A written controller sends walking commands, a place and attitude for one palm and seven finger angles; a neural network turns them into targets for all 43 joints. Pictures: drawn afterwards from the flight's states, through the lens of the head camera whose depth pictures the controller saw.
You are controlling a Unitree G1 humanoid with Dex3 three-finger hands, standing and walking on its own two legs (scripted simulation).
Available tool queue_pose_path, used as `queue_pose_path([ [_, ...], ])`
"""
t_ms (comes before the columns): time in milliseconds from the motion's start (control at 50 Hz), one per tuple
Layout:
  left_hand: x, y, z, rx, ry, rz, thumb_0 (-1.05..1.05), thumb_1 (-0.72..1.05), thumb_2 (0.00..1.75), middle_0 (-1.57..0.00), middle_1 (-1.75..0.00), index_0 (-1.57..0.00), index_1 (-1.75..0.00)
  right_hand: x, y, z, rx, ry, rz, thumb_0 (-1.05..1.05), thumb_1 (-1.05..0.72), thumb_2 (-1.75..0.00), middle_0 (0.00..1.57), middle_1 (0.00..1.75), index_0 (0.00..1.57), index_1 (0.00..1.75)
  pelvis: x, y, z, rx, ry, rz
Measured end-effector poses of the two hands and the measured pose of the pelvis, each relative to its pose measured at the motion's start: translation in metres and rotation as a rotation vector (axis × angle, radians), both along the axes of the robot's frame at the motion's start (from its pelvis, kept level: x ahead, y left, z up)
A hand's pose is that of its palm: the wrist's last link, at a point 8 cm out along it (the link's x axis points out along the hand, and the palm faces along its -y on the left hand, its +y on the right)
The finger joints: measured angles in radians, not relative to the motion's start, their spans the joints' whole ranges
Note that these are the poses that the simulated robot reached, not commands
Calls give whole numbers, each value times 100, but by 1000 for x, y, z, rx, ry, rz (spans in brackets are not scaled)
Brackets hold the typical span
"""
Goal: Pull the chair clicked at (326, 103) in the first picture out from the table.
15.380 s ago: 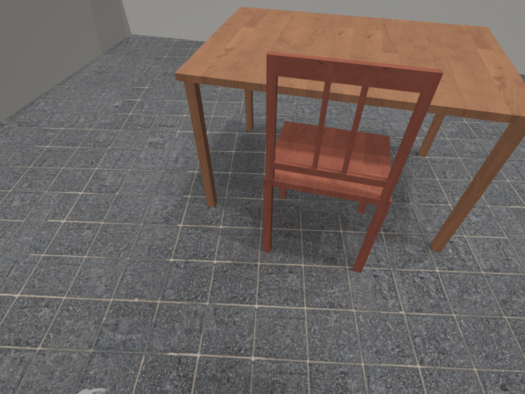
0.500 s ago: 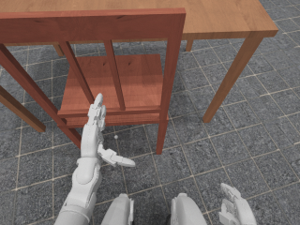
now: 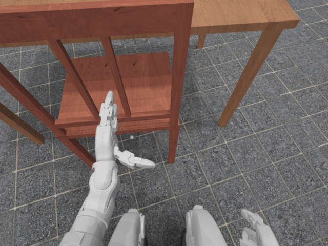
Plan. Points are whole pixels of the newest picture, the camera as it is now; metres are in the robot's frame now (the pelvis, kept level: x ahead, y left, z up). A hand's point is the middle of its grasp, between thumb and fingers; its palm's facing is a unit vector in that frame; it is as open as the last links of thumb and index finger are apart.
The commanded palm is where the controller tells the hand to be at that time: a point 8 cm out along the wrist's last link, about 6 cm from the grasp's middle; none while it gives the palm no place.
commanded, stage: aim the fingers beside a spindle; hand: left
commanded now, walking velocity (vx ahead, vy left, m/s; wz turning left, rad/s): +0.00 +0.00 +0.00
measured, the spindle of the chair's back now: (81, 88) +0.49 +0.21 +0.05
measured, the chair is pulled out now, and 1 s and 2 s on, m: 0.00 0.00 0.00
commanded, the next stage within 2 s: none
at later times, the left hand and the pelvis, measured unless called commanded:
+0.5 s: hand (127, 142) +0.35 +0.09 +0.02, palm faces +0.05 -1.00 -0.03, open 16.9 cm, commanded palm +0.33 +0.13 +0.02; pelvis -0.01 +0.00 +0.00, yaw +0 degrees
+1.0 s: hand (127, 143) +0.35 +0.09 +0.03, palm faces +0.05 -1.00 -0.01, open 16.9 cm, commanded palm +0.33 +0.13 +0.02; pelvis +0.00 +0.01 +0.00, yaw +0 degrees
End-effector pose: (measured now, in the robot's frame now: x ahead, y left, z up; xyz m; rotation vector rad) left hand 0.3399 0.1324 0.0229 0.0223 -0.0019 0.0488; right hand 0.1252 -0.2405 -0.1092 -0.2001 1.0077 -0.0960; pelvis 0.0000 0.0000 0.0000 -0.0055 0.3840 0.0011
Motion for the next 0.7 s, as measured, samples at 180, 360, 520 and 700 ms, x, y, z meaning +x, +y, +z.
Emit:
queue_pose_path([
  [180, -6, 1, -6, 6, 34, -17, -1, -50, 30, -6, -8, -6, -8, 4, 4, 3, 3, -7, 22, 1, -91, -90, 20, 30, 20, 30, -3, 1, 1, -4, -9, 9],
  [360, -8, 3, 2, 0, -31, 0, -1, -50, 30, -6, -8, -6, -8, 10, 4, 5, -9, -33, 24, 1, -91, -90, 20, 30, 20, 30, -5, 3, -1, -5, -13, 4],
  [520, -12, 11, -7, -2, 26, -3, -1, -50, 30, -6, -8, -6, -8, 10, 9, 5, 0, -25, 34, 1, -91, -90, 20, 30, 20, 30, -5, 5, 0, -11, -12, 9],
  [700, -13, -2, 4, -7, -39, -27, -1, -50, 30, -6, -8, -6, -8, 9, 12, 4, -3, -27, 30, 1, -91, -90, 20, 30, 20, 30, -5, 8, -1, -12, -14, 8],
])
